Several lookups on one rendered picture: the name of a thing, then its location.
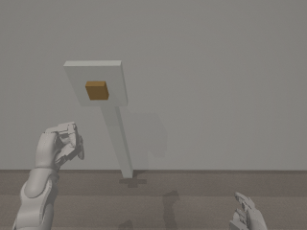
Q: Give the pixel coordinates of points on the robot left hand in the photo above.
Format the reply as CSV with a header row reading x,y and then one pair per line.
x,y
51,152

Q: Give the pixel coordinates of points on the button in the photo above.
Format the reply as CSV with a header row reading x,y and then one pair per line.
x,y
97,90

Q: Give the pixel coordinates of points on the robot right hand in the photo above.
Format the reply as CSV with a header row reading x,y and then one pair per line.
x,y
251,220

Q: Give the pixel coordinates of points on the panel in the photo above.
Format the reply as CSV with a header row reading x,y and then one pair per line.
x,y
79,72

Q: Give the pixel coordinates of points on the left robot forearm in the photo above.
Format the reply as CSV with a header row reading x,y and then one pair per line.
x,y
37,195

